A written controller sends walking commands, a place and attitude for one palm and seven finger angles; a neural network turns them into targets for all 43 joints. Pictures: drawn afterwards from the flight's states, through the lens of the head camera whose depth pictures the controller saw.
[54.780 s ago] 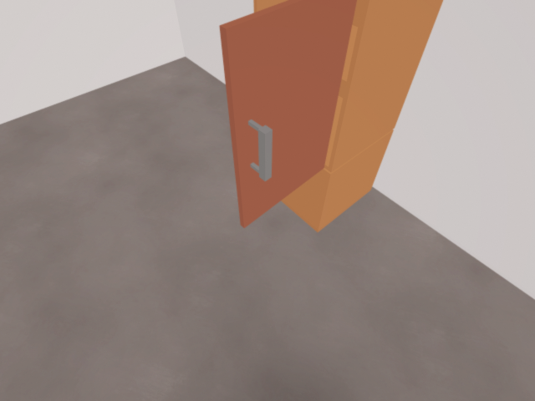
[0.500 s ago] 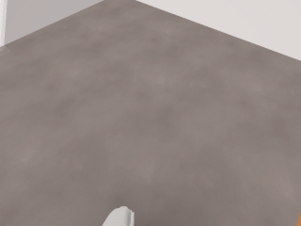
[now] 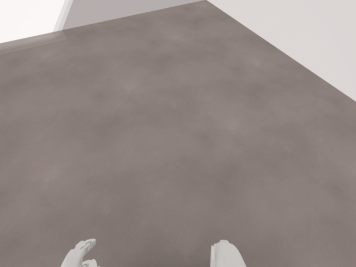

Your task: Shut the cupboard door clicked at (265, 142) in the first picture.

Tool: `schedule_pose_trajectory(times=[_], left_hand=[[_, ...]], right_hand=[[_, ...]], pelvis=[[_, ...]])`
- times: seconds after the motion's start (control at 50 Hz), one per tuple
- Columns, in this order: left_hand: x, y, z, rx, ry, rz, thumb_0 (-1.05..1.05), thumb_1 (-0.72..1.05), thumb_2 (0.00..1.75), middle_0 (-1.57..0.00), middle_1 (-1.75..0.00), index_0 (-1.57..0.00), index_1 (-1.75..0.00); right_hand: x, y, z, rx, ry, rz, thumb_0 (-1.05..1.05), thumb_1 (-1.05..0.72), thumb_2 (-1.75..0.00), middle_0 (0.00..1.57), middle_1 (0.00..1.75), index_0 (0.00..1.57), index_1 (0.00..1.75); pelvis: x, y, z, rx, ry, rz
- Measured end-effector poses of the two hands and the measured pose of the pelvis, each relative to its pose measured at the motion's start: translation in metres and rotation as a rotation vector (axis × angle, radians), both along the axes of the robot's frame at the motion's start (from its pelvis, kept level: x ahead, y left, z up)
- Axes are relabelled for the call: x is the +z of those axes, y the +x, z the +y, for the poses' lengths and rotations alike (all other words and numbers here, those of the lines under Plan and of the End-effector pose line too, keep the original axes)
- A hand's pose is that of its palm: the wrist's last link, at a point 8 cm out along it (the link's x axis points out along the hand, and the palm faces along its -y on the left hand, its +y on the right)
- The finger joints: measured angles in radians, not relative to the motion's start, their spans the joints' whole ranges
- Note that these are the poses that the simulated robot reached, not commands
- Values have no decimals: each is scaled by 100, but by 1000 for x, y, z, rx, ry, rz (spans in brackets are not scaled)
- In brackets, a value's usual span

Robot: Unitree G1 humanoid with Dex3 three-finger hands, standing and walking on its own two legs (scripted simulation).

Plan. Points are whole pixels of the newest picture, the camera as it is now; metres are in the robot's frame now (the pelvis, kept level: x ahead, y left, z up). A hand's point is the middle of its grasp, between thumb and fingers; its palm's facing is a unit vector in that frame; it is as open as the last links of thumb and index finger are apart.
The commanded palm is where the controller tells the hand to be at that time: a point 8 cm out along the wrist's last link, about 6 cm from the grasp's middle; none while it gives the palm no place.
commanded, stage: walk to a spot facing it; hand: left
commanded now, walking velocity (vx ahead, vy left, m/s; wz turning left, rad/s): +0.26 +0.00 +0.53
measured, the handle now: out of the picture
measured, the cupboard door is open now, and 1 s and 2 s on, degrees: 31 31 31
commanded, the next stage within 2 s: turn to face it in 0.10 s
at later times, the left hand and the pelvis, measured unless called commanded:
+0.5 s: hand (130, 228) +0.23 +0.13 -0.17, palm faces +0.12 -0.97 -0.23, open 7.3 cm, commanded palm none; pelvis +0.20 -0.05 +0.00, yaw +5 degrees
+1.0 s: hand (111, 188) +0.34 +0.21 -0.17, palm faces -0.11 -0.97 -0.20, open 7.4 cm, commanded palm none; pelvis +0.23 +0.01 +0.00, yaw -13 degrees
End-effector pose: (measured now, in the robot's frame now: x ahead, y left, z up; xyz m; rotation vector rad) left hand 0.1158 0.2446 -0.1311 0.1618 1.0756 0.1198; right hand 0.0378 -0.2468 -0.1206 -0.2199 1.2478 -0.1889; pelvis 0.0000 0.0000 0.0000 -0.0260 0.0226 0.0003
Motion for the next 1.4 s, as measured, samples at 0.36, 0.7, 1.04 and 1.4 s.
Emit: schedule_pose_trajectory(times=[0.36, 0.7, 1.04, 1.4], left_hand=[[-2, 162, -55, 44, 34, -45, 1, 90, 90, -20, -30, -20, -30], [-21, 81, -37, 164, -25, 353, 1, 91, 90, -20, -30, -20, -30], [-8, 243, 14, -141, 39, 155, 1, 91, 90, -19, -30, -19, -29], [9, 320, -111, -491, 83, 31, 1, 90, 90, -20, -30, -20, -30]], right_hand=[[-37, 104, -43, -19, 35, 250, 1, -91, -89, 20, 30, 20, 30], [-5, 320, 1, 81, 39, -159, 0, -91, -89, 19, 30, 20, 30], [14, 222, -2, -193, -59, -90, 1, -90, -89, 20, 30, 20, 30], [-30, 85, -35, -536, 24, 97, 1, -91, -89, 19, 30, 20, 30]], pelvis=[[-17, 166, -48, 119, 28, -18], [-7, 222, -23, -17, 11, 3], [3, 233, 8, -251, -28, -10], [-10, 226, -32, -469, 17, -10]])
